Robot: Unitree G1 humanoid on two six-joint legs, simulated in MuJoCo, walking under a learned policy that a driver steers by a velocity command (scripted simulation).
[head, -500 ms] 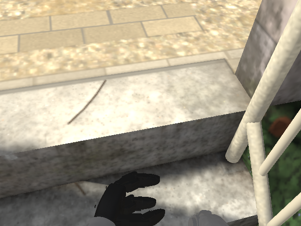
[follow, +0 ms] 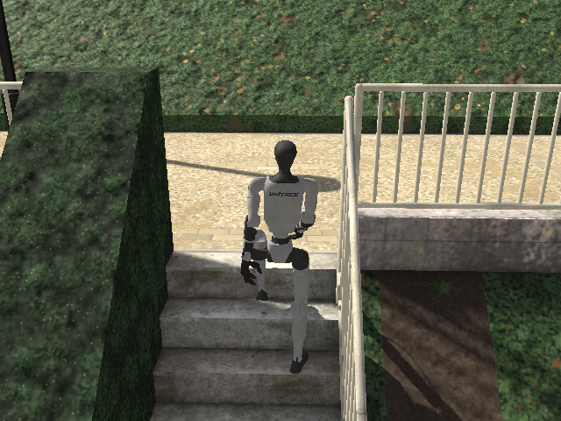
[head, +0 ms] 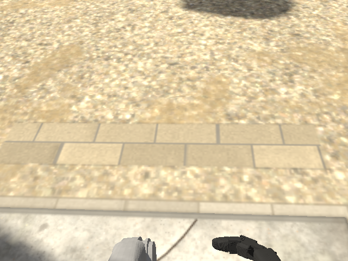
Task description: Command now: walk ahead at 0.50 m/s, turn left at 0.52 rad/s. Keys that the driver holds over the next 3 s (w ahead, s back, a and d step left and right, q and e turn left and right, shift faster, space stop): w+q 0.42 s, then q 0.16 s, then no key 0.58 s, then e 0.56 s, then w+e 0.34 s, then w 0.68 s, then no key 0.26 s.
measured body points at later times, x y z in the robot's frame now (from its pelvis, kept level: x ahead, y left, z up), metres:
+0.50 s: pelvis +0.22 +0.05 +0.21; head +0.22 +0.11 +0.65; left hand +0.48 +0.19 +0.18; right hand +0.19 -0.13 +0.08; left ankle +0.14 +0.08 -0.54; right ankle +0.38 -0.03 -0.17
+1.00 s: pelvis +0.38 +0.14 +0.39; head +0.38 +0.15 +0.84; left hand +0.31 +0.36 +0.25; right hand +0.63 +0.05 +0.31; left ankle +0.43 +0.30 -0.31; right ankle +0.41 +0.00 -0.33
